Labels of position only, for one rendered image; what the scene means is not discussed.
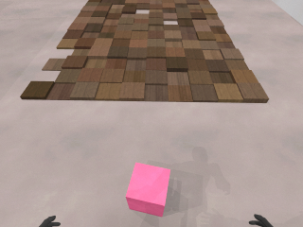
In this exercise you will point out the left robot hand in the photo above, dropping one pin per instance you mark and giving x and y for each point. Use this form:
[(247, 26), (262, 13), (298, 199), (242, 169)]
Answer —
[(48, 222)]

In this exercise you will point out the right robot hand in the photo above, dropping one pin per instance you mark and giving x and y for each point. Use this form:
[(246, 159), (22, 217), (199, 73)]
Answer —
[(261, 221)]

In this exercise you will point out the carton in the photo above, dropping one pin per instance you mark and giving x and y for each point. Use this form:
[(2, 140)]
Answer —
[(147, 190)]

